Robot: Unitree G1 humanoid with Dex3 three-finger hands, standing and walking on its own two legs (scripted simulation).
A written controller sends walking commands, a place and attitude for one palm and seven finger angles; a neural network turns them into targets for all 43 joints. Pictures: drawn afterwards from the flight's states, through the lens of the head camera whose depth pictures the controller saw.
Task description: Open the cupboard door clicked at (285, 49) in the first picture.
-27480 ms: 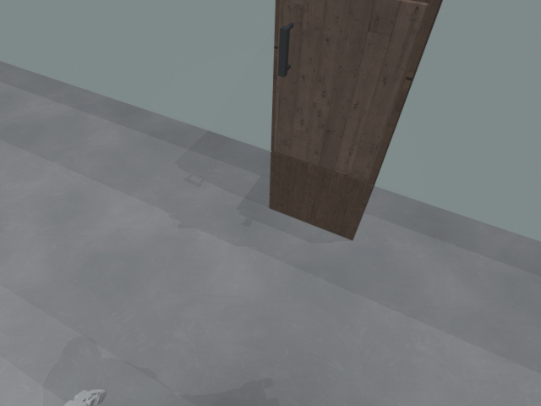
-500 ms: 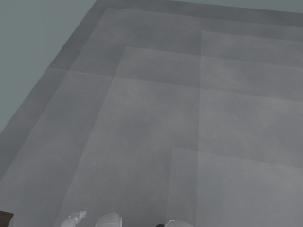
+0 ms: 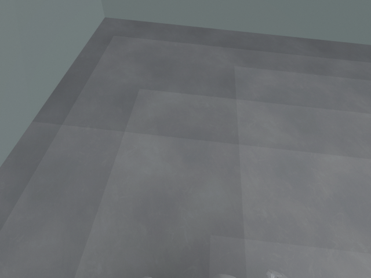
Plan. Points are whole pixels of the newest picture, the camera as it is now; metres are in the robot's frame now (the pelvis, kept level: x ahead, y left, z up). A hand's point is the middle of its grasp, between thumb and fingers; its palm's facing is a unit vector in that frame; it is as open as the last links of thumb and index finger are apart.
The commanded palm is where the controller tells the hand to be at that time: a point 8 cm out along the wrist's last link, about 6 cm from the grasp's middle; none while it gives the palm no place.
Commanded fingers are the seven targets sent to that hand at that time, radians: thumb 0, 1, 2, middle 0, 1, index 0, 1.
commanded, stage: walk to a spot facing it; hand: left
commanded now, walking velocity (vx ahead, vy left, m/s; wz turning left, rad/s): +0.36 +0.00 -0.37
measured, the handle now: out of the picture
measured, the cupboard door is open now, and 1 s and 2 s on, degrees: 41 41 41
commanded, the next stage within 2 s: turn to face it in 0.40 s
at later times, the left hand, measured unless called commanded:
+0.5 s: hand (164, 189) +0.37 +0.09 -0.16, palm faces -0.14 -0.97 -0.21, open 7.2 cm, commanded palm none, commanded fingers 0.00 0.90 0.90 -0.20 -0.30 -0.20 -0.30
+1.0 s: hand (160, 161) +0.47 +0.13 -0.17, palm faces +0.09 -0.97 -0.21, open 7.4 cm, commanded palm none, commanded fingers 0.00 0.90 0.90 -0.20 -0.30 -0.20 -0.30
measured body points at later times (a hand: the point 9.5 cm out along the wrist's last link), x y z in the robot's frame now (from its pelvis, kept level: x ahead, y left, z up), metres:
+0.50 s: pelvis +0.24 -0.07 +0.01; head +0.28 -0.08 +0.46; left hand +0.37 +0.15 -0.14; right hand +0.17 -0.29 -0.15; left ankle +0.26 +0.08 -0.66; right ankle +0.22 -0.14 -0.73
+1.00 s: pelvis +0.39 -0.07 +0.00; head +0.44 -0.06 +0.45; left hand +0.46 +0.18 -0.15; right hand +0.47 -0.31 -0.14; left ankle +0.46 +0.02 -0.73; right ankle +0.39 -0.23 -0.68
